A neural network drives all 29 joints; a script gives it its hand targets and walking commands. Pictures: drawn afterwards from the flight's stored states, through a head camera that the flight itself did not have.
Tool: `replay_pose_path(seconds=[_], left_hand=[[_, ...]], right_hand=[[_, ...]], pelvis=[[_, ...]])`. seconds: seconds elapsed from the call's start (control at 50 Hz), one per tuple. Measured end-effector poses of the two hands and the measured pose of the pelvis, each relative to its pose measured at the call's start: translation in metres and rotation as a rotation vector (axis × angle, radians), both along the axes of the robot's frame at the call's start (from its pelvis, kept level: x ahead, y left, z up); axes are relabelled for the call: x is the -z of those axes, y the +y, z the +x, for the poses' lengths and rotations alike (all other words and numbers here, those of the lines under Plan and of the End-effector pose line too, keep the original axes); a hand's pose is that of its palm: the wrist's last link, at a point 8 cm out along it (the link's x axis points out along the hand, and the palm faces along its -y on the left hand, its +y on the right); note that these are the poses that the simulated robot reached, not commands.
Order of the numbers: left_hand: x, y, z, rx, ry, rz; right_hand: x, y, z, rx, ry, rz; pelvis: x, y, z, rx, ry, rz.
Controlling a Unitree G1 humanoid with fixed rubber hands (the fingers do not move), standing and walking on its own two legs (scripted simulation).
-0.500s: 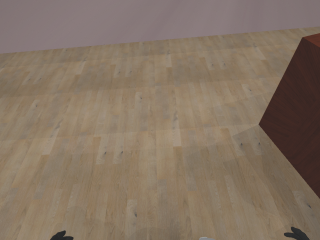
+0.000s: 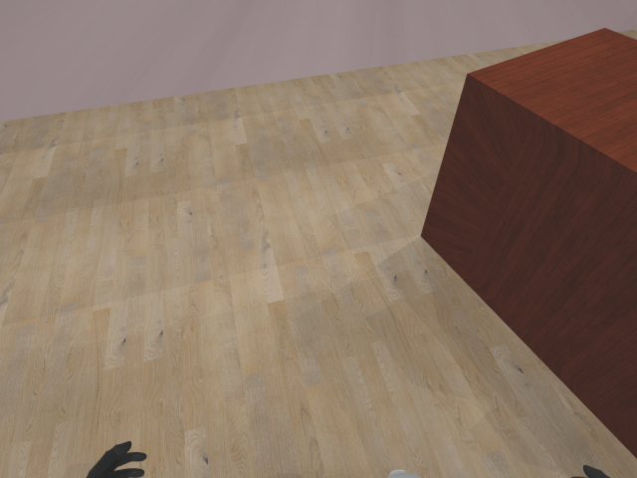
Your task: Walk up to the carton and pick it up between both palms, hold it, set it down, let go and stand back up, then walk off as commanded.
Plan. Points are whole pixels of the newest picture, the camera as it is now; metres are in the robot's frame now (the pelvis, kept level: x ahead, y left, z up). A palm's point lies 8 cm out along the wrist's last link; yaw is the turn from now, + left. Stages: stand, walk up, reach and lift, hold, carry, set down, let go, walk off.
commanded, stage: walk up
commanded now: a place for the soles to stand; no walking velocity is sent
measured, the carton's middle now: out of the picture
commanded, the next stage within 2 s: none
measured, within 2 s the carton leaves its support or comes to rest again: neither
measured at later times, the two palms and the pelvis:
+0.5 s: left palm (192, 409) +0.24 +0.19 -0.08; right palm out of the picture +0.06 -0.41 -0.08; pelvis +0.05 -0.07 +0.00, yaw -12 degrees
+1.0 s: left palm (278, 331) +0.35 +0.08 -0.09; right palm out of the picture +0.05 -0.48 -0.07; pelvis +0.13 -0.15 +0.00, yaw -25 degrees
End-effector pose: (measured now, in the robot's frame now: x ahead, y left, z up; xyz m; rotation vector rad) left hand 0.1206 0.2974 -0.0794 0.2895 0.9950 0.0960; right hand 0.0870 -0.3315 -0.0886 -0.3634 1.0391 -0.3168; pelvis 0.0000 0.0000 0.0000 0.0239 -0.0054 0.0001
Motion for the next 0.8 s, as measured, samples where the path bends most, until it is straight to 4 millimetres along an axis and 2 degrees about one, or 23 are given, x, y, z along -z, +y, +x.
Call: replay_pose_path(seconds=[0.1, 0.2, 0.32, 0.36, 0.48, 0.62, 0.72, 0.8], left_hand=[[0.001, -0.027, 0.010, 0.023, 0.012, 0.038], [-0.003, -0.038, 0.019, 0.058, 0.049, 0.056], [0.004, -0.059, 0.062, 0.146, 0.016, 0.015], [0.003, -0.068, 0.076, 0.178, 0.010, 0.000], [0.003, -0.096, 0.110, 0.227, -0.009, -0.017], [0.010, -0.143, 0.140, 0.261, -0.020, 0.019], [0.005, -0.152, 0.141, 0.280, 0.046, 0.064], [0.008, -0.158, 0.161, 0.325, 0.067, 0.073]], right_hand=[[0.019, -0.025, 0.004, 0.038, -0.021, 0.037], [0.017, -0.032, -0.006, 0.058, 0.000, 0.049], [0.005, -0.046, -0.039, 0.146, 0.030, -0.004], [-0.003, -0.053, -0.043, 0.183, 0.021, -0.022], [-0.010, -0.077, -0.032, 0.213, -0.002, -0.039], [0.013, -0.116, -0.022, 0.249, -0.001, 0.004], [0.009, -0.123, -0.009, 0.256, -0.033, 0.034], [0.007, -0.123, -0.015, 0.291, -0.021, 0.028]], pelvis=[[0.009, -0.025, 0.011, 0.041, -0.018, 0.002], [0.003, -0.033, 0.015, 0.085, 0.003, 0.008], [0.002, -0.038, 0.023, 0.149, 0.002, -0.018], [0.000, -0.043, 0.028, 0.175, -0.005, -0.029], [-0.001, -0.063, 0.048, 0.208, -0.002, -0.025], [0.012, -0.105, 0.071, 0.257, -0.008, -0.015], [0.005, -0.117, 0.083, 0.314, -0.006, 0.003], [0.005, -0.119, 0.094, 0.360, 0.003, -0.009]])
